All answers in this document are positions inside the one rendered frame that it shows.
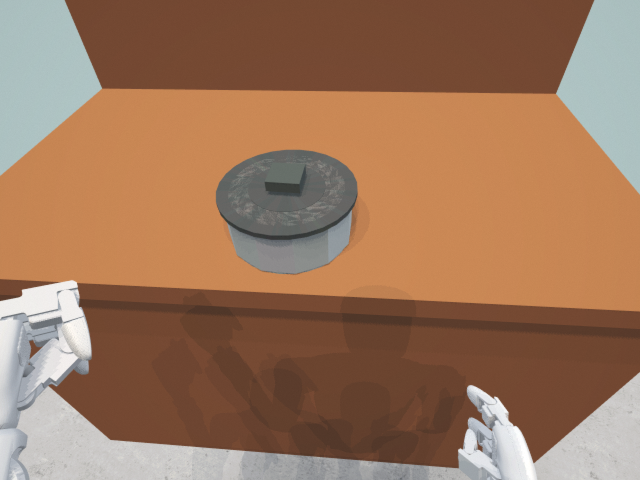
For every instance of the lid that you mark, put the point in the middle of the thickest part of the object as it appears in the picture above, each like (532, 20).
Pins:
(328, 194)

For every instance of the left robot forearm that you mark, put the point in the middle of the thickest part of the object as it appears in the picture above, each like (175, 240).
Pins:
(12, 442)

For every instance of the pot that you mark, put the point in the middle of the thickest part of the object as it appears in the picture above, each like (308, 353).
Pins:
(292, 256)

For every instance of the robot left hand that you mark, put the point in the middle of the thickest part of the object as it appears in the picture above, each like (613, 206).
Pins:
(50, 316)

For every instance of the table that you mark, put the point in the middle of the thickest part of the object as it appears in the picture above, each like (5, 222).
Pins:
(493, 242)

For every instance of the robot right hand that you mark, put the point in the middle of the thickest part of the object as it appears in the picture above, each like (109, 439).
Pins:
(505, 453)

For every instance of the knob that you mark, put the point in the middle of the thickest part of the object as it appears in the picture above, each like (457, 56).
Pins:
(285, 177)

